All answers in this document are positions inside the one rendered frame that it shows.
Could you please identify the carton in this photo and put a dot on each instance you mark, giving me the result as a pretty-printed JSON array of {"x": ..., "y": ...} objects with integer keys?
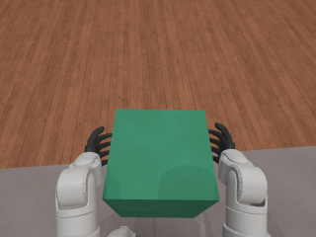
[{"x": 160, "y": 164}]

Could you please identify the robot right hand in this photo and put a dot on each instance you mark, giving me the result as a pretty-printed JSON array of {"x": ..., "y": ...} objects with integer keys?
[{"x": 225, "y": 141}]

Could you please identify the robot left hand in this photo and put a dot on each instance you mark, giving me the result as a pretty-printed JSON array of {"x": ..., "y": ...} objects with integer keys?
[{"x": 94, "y": 146}]

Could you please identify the left robot forearm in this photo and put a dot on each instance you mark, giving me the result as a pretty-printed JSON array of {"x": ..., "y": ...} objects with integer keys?
[{"x": 76, "y": 197}]

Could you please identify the right robot forearm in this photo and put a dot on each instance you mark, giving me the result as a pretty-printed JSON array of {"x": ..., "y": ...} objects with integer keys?
[{"x": 246, "y": 196}]

